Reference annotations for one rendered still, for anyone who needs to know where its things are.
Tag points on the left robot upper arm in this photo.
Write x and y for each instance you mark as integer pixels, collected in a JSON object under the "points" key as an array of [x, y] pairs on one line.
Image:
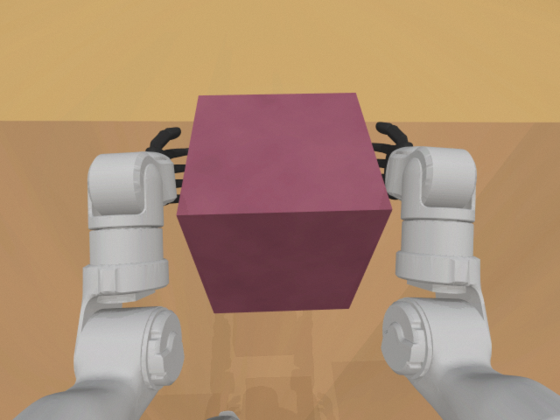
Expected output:
{"points": [[123, 358]]}

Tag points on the robot right hand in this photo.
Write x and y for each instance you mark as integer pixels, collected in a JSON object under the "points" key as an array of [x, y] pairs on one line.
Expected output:
{"points": [[397, 136]]}

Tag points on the robot right forearm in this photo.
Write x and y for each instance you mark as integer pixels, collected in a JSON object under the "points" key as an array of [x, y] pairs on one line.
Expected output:
{"points": [[437, 188]]}

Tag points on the carton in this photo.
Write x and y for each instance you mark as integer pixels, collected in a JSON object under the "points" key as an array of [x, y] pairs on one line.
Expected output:
{"points": [[282, 202]]}

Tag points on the robot left forearm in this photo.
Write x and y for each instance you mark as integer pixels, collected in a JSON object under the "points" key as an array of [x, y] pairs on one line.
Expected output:
{"points": [[126, 195]]}

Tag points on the robot left hand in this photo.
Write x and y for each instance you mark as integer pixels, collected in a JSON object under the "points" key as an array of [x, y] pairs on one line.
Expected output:
{"points": [[159, 142]]}

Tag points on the right robot upper arm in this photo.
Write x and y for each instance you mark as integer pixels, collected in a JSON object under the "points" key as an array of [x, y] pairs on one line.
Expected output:
{"points": [[443, 347]]}

